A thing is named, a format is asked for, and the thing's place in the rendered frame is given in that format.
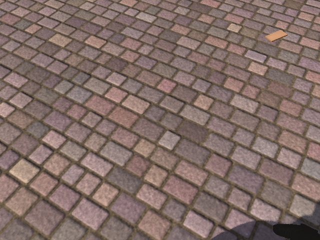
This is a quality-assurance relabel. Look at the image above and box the right robot hand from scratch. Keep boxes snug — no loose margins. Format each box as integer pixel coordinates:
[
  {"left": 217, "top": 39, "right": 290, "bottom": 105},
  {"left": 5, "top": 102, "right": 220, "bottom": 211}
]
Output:
[{"left": 273, "top": 223, "right": 320, "bottom": 240}]

